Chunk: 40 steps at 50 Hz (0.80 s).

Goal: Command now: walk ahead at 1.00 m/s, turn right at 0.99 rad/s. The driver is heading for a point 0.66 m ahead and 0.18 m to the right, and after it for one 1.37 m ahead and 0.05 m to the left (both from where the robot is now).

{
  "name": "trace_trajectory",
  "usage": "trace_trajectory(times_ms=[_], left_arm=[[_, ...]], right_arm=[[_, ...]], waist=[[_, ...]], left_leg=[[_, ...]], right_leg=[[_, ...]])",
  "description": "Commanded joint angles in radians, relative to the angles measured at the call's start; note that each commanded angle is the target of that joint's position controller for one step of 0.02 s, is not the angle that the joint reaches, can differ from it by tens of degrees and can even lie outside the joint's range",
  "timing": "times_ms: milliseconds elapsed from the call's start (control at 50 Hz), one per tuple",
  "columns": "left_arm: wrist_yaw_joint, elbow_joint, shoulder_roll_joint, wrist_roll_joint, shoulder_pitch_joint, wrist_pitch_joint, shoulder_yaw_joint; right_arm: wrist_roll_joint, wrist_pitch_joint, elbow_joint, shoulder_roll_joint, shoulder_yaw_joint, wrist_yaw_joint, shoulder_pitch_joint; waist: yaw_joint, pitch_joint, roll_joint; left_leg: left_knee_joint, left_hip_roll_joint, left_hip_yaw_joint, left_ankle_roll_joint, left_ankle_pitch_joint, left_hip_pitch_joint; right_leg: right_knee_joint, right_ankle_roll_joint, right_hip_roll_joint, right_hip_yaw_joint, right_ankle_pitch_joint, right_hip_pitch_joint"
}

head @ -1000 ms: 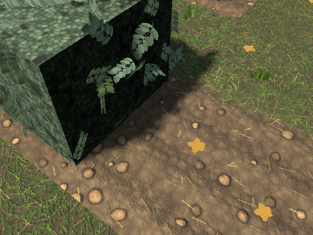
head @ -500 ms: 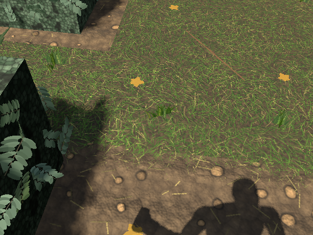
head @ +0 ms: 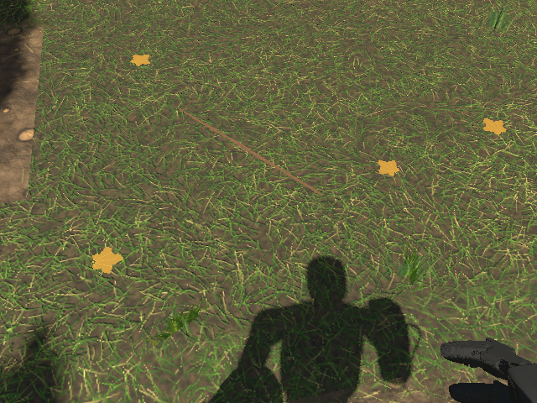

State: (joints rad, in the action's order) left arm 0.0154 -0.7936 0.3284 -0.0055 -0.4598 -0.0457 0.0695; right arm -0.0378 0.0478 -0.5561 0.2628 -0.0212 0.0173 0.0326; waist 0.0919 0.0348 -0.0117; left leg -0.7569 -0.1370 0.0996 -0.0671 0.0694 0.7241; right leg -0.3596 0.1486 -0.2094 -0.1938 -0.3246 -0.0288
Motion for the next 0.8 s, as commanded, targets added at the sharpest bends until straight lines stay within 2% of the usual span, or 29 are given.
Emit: trace_trajectory(times_ms=[20, 60, 80, 100, 120, 140, 160, 180, 200, 240, 280, 360, 420, 460, 480, 500, 520, 540, 560, 580, 600, 620, 640, 660, 680, 720, 760, 780, 800], left_arm=[[0.004, 0.087, 0.172, 0.01, 0.086, -0.027, 0.05], [-0.004, 0.092, 0.198, 0.001, 0.102, -0.025, 0.056], [-0.002, 0.089, 0.226, -0.003, 0.131, -0.026, 0.059], [0.005, 0.103, 0.203, -0.005, 0.18, -0.036, 0.052], [0.001, 0.14, 0.041, 0.009, 0.161, -0.045, 0.012], [-0.002, 0.193, 0.028, 0.026, 0.076, -0.037, -0.008], [-0.008, 0.158, 0.098, -0.004, 0.156, -0.017, -0.001], [0.005, 0.161, 0.123, -0.025, 0.212, -0.005, 0.004], [0.02, 0.161, 0.11, -0.032, 0.261, 0.003, 0.004], [0.052, 0.182, 0.069, -0.034, 0.265, 0.034, -0.006], [0.062, 0.205, 0.044, -0.033, 0.317, 0.054, -0.014], [0.076, 0.258, 0.047, -0.028, 0.406, 0.06, -0.023], [0.094, 0.282, 0.045, -0.027, 0.514, 0.058, -0.033], [0.093, 0.277, 0.035, -0.03, 0.54, 0.05, -0.039], [0.087, 0.25, 0.043, -0.022, 0.485, 0.053, -0.033], [0.078, 0.231, 0.053, -0.033, 0.402, 0.046, -0.028], [0.067, 0.182, 0.076, -0.034, 0.253, 0.044, -0.016], [0.045, 0.101, 0.115, -0.034, 0.037, 0.036, 0.008], [0.019, 0.047, 0.159, -0.029, -0.052, 0.037, 0.034], [0.002, 0.084, 0.269, -0.035, 0.076, 0.052, 0.052], [-0.005, 0.119, 0.271, -0.028, 0.048, 0.055, 0.062], [-0.018, 0.089, 0.237, -0.022, 0.06, 0.046, 0.059], [-0.023, 0.064, 0.182, -0.021, 0.08, 0.031, 0.045], [-0.026, 0.05, 0.138, -0.024, 0.121, 0.014, 0.029], [-0.033, 0.052, 0.114, -0.024, 0.139, -0.006, 0.015], [-0.027, 0.025, 0.074, -0.009, 0.12, -0.036, 0.0], [-0.015, 0.008, 0.074, 0.001, 0.086, -0.058, 0.0], [-0.011, 0.008, 0.092, 0.002, 0.1, -0.065, 0.005], [-0.007, 0.006, 0.087, 0.008, 0.101, -0.073, 0.006]], right_arm=[[0.017, 0.008, 0.047, 0.108, 0.033, -0.001, -0.043], [0.02, 0.009, 0.022, 0.158, 0.056, -0.022, 0.042], [0.021, 0.014, -0.019, 0.202, 0.078, -0.036, 0.196], [0.01, 0.021, -0.072, 0.256, 0.103, -0.053, 0.429], [-0.033, 0.028, -0.094, 0.334, 0.124, -0.069, 0.577], [-0.035, 0.021, -0.073, 0.36, 0.13, -0.055, 0.436], [-0.021, 0.016, -0.044, 0.243, 0.113, -0.051, 0.276], [-0.011, 0.012, -0.052, 0.186, 0.099, -0.047, 0.241], [-0.015, 0.011, -0.084, 0.166, 0.093, -0.043, 0.266], [-0.005, 0.024, -0.145, 0.135, 0.081, -0.042, 0.298], [0.013, 0.044, -0.184, 0.103, 0.073, -0.029, 0.31], [0.013, 0.074, -0.21, 0.123, 0.078, -0.023, 0.278], [0.01, 0.078, -0.252, 0.155, 0.086, -0.027, 0.34], [0.009, 0.07, -0.273, 0.18, 0.087, -0.037, 0.398], [0.011, 0.065, -0.27, 0.201, 0.089, -0.047, 0.411], [0.011, 0.055, -0.266, 0.259, 0.098, -0.053, 0.407], [0.007, 0.035, -0.258, 0.282, 0.103, -0.054, 0.382], [0.001, 0.016, -0.246, 0.273, 0.099, -0.048, 0.334], [-0.008, 0.003, -0.239, 0.242, 0.098, -0.035, 0.317], [-0.001, 0.014, -0.167, 0.101, 0.067, -0.016, 0.409], [0.02, 0.037, -0.109, 0.173, 0.07, -0.013, 0.335], [0.029, 0.051, -0.099, 0.165, 0.065, -0.012, 0.244], [0.031, 0.053, -0.111, 0.157, 0.06, -0.015, 0.25], [0.014, 0.039, -0.125, 0.134, 0.055, -0.014, 0.241], [-0.001, 0.021, -0.131, 0.126, 0.05, -0.007, 0.285], [-0.014, -0.007, -0.122, 0.099, 0.044, 0.006, 0.246], [-0.012, -0.006, -0.081, 0.078, 0.034, 0.017, 0.12], [-0.004, 0.001, -0.05, 0.059, 0.025, 0.023, 0.067], [0.002, 0.005, -0.046, 0.061, 0.024, 0.031, 0.029]], waist=[[-0.039, 0.006, -0.002], [-0.089, -0.058, -0.032], [-0.187, -0.146, 0.004], [-0.303, -0.255, 0.03], [-0.306, -0.372, 0.258], [-0.172, -0.417, 0.479], [-0.163, -0.234, 0.28], [-0.163, -0.143, 0.16], [-0.167, -0.091, 0.088], [-0.127, -0.037, 0.135], [-0.105, 0.022, 0.108], [-0.06, 0.065, 0.094], [-0.082, 0.129, 0.043], [-0.085, 0.108, 0.046], [-0.06, 0.024, 0.087], [0.001, 0.014, 0.119], [0.075, -0.05, 0.14], [0.166, -0.134, 0.132], [0.182, -0.167, 0.017], [-0.022, -0.231, -0.268], [0.045, -0.367, -0.14], [0.034, -0.196, -0.037], [-0.025, -0.056, 0.043], [-0.07, -0.004, 0.098], [-0.117, 0.028, 0.074], [-0.133, 0.067, 0.059], [-0.103, 0.123, 0.049], [-0.102, 0.13, 0.008], [-0.089, 0.127, 0.02]], left_leg=[[0.136, 0.085, -0.077, 0.017, -0.115, -0.365], [0.194, 0.128, -0.058, 0.024, 0.02, -0.482], [0.209, 0.155, -0.076, 0.035, 0.092, -0.653], [0.182, 0.086, -0.039, 0.059, 0.185, -0.914], [0.268, -0.2, 0.297, 0.106, 0.611, -1.161], [0.517, -0.347, 0.806, 0.16, 0.845, -1.128], [0.53, -0.295, 0.705, 0.171, 0.89, -0.963], [0.496, -0.25, 0.509, 0.168, 0.742, -0.852], [0.494, -0.199, 0.344, 0.149, 0.527, -0.785], [0.522, -0.165, 0.201, 0.14, 0.393, -0.678], [0.549, -0.146, 0.048, 0.117, 0.172, -0.644], [0.611, -0.108, -0.194, 0.1, -0.065, -0.58], [0.637, -0.089, -0.328, 0.079, -0.294, -0.625], [0.57, -0.078, -0.378, 0.059, -0.742, -0.686], [0.487, -0.082, -0.387, 0.056, -1.063, -0.734], [0.35, -0.121, -0.379, 0.06, -1.23, -0.75], [0.175, -0.161, -0.363, 0.087, -1.28, -0.751], [-0.068, -0.153, -0.344, 0.123, -1.149, -0.674], [-0.447, -0.039, -0.357, 0.125, -0.484, -0.467], [-0.835, 0.119, -0.291, 0.08, 0.433, -0.06], [-0.899, 0.13, -0.095, 0.092, 0.353, 0.074], [-0.833, 0.08, -0.066, 0.096, 0.294, 0.13], [-0.717, 0.036, -0.071, 0.099, 0.263, 0.087], [-0.63, 0.004, -0.059, 0.097, 0.268, 0.014], [-0.569, -0.009, -0.056, 0.08, 0.267, -0.049], [-0.44, -0.044, -0.058, 0.051, 0.282, -0.061], [-0.266, -0.052, -0.103, 0.046, 0.146, -0.031], [-0.133, -0.052, -0.102, 0.05, 0.038, -0.071], [-0.032, -0.037, -0.118, 0.059, -0.079, -0.137]], right_leg=[[0.115, 0.095, 0.207, -0.215, 0.417, -0.264], [-0.044, 0.054, 0.217, -0.248, 0.58, -0.167], [-0.244, 0.023, 0.189, -0.212, 0.696, -0.167], [-0.528, -0.002, 0.145, -0.161, 0.653, -0.291], [-0.894, -0.018, 0.052, -0.052, -0.003, -0.538], [-1.046, -0.026, 0.053, 0.045, -0.191, -0.724], [-1.077, -0.018, 0.148, 0.078, -0.047, -0.786], [-1.037, -0.025, 0.194, 0.107, 0.013, -0.782], [-0.995, -0.034, 0.227, 0.113, 0.029, -0.759], [-0.964, -0.052, 0.266, 0.103, 0.033, -0.74], [-0.927, -0.063, 0.284, 0.112, 0.092, -0.773], [-0.739, -0.061, 0.284, 0.17, 0.292, -0.728], [-0.535, -0.012, 0.261, 0.294, 0.314, -0.666], [-0.432, 0.031, 0.181, 0.38, 0.293, -0.545], [-0.446, 0.044, 0.124, 0.392, 0.268, -0.441], [-0.416, 0.061, 0.104, 0.386, 0.181, -0.387], [-0.392, 0.086, 0.091, 0.349, 0.111, -0.25], [-0.313, 0.116, 0.086, 0.282, 0.104, -0.021], [-0.232, 0.142, 0.147, 0.168, 0.059, 0.198], [-0.194, 0.215, 0.414, -0.308, 0.104, 0.433], [-0.014, 0.301, 0.479, -0.537, -0.025, 0.483], [0.08, 0.268, 0.484, -0.48, -0.049, 0.342], [0.113, 0.224, 0.461, -0.387, -0.006, 0.15], [0.128, 0.174, 0.397, -0.283, 0.027, 0.013], [0.15, 0.181, 0.384, -0.242, 0.058, -0.096], [0.218, 0.179, 0.351, -0.172, 0.055, -0.199], [0.277, 0.158, 0.296, -0.059, 0.192, -0.23], [0.29, 0.146, 0.281, -0.019, 0.235, -0.258], [0.307, 0.126, 0.251, 0.029, 0.273, -0.277]])
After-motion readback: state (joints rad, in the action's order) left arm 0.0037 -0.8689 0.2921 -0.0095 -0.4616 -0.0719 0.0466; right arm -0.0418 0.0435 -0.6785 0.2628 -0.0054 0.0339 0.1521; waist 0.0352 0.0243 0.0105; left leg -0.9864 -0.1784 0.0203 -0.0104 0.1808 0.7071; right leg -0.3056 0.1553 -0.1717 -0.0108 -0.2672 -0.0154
